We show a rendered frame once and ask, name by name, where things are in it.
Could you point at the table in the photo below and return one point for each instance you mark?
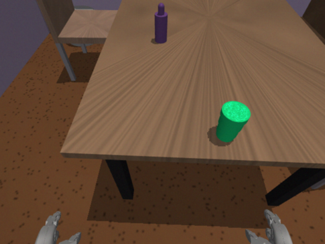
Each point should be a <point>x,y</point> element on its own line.
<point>147,101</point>

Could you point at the left robot hand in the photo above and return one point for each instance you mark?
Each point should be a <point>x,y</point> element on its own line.
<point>49,235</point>

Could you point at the right robot hand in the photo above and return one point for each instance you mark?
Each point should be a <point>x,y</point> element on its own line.
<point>278,234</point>

